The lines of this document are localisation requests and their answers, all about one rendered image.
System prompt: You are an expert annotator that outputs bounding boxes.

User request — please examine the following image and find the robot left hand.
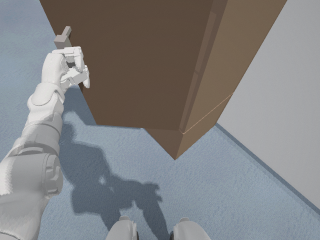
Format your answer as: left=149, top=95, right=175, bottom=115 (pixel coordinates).
left=41, top=46, right=90, bottom=94

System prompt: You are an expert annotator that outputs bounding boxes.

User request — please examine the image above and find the left robot forearm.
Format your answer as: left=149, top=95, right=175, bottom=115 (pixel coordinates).
left=0, top=82, right=65, bottom=165

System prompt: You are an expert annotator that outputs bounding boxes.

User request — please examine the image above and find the robot left thigh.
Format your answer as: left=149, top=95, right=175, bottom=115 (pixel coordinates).
left=105, top=220, right=137, bottom=240

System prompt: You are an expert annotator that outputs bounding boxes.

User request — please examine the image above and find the robot thigh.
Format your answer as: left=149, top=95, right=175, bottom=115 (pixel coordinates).
left=105, top=220, right=137, bottom=240
left=173, top=221, right=211, bottom=240

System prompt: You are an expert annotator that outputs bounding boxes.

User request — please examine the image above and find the handle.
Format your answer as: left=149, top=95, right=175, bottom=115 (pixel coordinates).
left=54, top=26, right=76, bottom=69

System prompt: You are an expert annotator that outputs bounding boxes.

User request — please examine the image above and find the cupboard door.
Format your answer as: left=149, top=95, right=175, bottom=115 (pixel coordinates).
left=39, top=0, right=214, bottom=131

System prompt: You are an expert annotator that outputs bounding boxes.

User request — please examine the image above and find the left robot upper arm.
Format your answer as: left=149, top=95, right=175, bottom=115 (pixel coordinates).
left=0, top=153, right=64, bottom=240

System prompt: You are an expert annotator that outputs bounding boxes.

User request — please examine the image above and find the robot right thigh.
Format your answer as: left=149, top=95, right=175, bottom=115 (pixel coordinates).
left=173, top=221, right=211, bottom=240

